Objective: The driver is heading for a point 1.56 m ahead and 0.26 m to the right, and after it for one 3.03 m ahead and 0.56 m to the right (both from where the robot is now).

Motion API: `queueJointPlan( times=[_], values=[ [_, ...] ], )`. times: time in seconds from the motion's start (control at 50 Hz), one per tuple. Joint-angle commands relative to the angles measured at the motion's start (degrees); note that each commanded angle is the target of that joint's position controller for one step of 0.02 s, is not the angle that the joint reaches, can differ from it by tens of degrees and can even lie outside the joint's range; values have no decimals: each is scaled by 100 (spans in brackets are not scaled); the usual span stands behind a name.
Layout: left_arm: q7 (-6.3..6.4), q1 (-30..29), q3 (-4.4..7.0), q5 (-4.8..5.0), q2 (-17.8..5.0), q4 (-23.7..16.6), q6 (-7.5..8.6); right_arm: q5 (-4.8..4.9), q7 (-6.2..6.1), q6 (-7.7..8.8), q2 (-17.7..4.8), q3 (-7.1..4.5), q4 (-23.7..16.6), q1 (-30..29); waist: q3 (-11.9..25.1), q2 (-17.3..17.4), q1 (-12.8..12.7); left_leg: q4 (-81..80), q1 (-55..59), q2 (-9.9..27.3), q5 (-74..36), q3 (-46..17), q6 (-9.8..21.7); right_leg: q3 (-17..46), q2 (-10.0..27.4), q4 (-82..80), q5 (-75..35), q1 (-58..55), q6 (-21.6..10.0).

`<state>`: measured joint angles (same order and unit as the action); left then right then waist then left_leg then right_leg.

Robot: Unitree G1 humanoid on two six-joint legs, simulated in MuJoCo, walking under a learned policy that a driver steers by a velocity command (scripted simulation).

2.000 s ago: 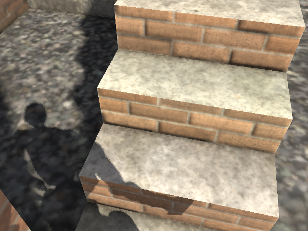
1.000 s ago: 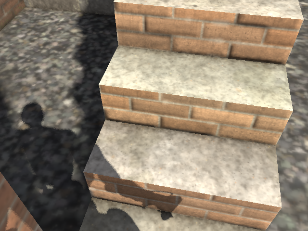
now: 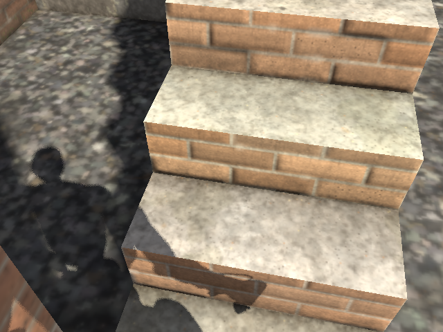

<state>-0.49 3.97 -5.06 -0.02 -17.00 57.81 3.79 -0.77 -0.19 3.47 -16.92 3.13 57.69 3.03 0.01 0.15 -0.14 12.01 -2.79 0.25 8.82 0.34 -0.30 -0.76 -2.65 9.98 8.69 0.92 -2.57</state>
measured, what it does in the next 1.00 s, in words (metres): stands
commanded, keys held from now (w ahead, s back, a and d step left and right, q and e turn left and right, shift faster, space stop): w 0.40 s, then no key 0.60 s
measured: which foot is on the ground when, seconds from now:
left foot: down 0.00-1.00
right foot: down 0.00-1.00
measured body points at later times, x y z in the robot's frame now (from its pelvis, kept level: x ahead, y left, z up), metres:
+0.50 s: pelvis +0.00 +0.00 +0.00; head +0.00 +0.00 +0.45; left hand +0.13 +0.26 -0.12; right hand +0.14 -0.26 -0.12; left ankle -0.03 +0.12 -0.75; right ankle -0.04 -0.09 -0.75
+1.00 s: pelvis -0.01 +0.00 +0.00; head +0.00 +0.00 +0.45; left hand +0.06 +0.27 -0.14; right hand +0.07 -0.28 -0.14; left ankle -0.03 +0.12 -0.75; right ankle -0.04 -0.09 -0.75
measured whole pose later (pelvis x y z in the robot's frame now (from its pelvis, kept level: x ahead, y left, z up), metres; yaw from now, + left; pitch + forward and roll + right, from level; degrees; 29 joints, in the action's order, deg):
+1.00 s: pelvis -0.01 +0.00 +0.00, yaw +0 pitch -1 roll +0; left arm -0.1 9.2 -2.7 -0.8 -16.6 59.5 1.2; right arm -0.7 0.1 1.9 -17.0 1.0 61.4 8.2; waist -1.9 0.2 -0.1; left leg 17.5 -5.5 0.4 10.7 0.1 -0.5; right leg -0.8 -2.6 16.4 11.1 4.1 -2.7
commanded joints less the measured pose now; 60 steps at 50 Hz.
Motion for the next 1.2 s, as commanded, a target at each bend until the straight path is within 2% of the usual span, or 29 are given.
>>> queueJointPlan(
  times=[0.02, 0.44, 0.72, 0.96, 0.98, 1.0, 1.02, 1.06, 1.18, 1.2],
  values=[
    [16, -313, 143, 2, -732, -293, 65, 4, -18, 69, -728, -139, -307, -352, 385, -13, 1, -13, 54, 725, -1276, -519, 32, 625, 965, 19, -1542, -119, 89],
    [14, -226, 171, 4, -758, -261, 54, -3, -25, 72, -747, -161, -258, -268, 358, -19, 8, 52, 71, 730, -1394, -501, 24, 610, 964, 88, -1698, -125, 86],
    [32, 153, 273, -7, -742, -75, -77, -12, -32, -61, -783, -262, 7, 121, 181, -4, 13, 345, -82, 694, -1207, -478, 64, 586, 916, 378, -1365, 101, 39],
    [56, 449, 318, -17, -671, -26, -157, -15, -43, -164, -747, -296, 175, 409, 19, -12, 19, 426, -245, 671, -898, -509, 68, 633, 892, 457, -941, 312, -1],
    [69, 670, 490, -130, -1046, -6, -250, 26, 34, -74, -1054, -444, 134, 446, 174, -71, -79, 371, -356, 444, -795, -420, 66, 549, 591, 451, -729, 231, -37],
    [101, 609, 508, -154, -984, -55, -314, 37, 72, -33, -1030, -465, 122, 350, 38, 25, -82, 359, -491, 435, -747, -378, 45, 550, 597, 454, -660, 263, -54],
    [127, 620, 505, -127, -851, -93, -353, 16, 91, -4, -879, -455, 131, 377, 48, 14, -75, 341, -536, 443, -677, -375, 40, 585, 608, 442, -640, 252, -86],
    [159, 710, 525, -93, -731, -127, -384, 20, 98, 17, -753, -469, 158, 445, 14, 48, -76, 338, -589, 444, -646, -367, 30, 621, 626, 447, -682, 264, -121],
    [162, 855, 615, -78, -683, -213, -370, 18, 53, 18, -724, -525, 115, 513, -24, -10, -53, 364, -587, 459, -483, -374, 36, 686, 643, 430, -620, 425, -153],
    [194, 854, 660, -79, -784, -226, -366, 8, 20, 25, -806, -557, 99, 484, -4, -15, -56, 361, -593, 426, -399, -383, 45, 693, 616, 417, -569, 469, -155]
  ],
)
Velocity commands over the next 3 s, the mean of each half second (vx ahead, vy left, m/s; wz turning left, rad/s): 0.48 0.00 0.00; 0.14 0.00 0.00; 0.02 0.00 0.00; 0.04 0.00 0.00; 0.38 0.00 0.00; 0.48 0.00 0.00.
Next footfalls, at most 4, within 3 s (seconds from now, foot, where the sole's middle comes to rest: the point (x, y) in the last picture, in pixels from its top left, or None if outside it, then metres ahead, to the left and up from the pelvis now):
none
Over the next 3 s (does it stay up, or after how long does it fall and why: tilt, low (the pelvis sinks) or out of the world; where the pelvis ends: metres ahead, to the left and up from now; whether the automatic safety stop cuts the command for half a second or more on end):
stays up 0.00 0.00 0.00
